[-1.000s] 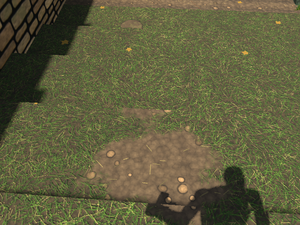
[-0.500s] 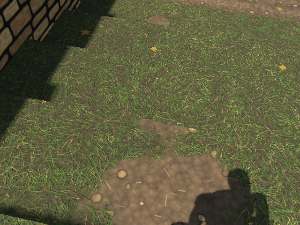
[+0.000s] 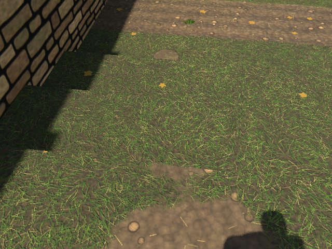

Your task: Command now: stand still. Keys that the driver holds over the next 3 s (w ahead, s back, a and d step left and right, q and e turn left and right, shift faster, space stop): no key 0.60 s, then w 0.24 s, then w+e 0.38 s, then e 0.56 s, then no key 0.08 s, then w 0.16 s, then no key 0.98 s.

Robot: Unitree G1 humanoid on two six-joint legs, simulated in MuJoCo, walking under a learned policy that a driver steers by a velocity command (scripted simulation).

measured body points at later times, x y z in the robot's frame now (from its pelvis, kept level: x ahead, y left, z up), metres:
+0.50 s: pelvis +0.02 -0.01 +0.00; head +0.02 +0.00 +0.45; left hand -0.01 +0.20 -0.16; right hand +0.01 -0.23 -0.16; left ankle +0.07 +0.09 -0.74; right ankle -0.01 -0.11 -0.74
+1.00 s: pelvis +0.12 +0.03 +0.00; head +0.13 +0.05 +0.44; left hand +0.08 +0.26 -0.17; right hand +0.11 -0.22 -0.15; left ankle +0.10 +0.10 -0.74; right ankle +0.02 -0.09 -0.68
